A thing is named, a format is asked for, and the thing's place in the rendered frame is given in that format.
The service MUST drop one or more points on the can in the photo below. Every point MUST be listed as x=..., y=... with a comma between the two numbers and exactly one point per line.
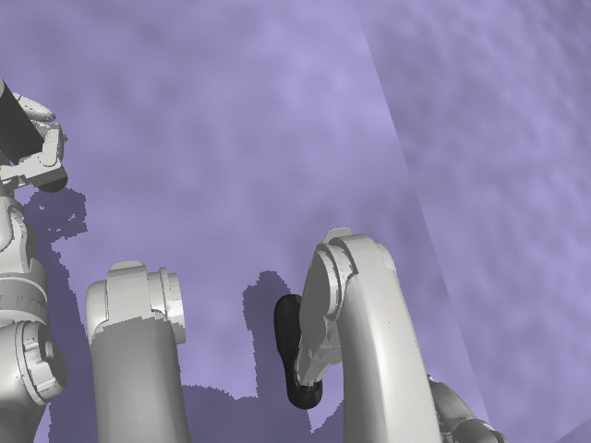
x=19, y=138

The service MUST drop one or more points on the left robot arm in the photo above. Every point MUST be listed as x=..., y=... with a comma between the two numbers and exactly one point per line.
x=32, y=370

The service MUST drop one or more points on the right robot hand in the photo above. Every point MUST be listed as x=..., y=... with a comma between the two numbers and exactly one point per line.
x=450, y=408

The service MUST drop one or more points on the right robot foot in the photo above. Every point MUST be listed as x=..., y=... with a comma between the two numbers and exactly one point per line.
x=287, y=335

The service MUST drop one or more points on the right robot arm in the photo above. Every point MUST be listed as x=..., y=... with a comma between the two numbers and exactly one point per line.
x=477, y=431

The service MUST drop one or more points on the left robot hand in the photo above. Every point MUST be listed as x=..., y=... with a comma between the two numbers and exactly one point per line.
x=39, y=168

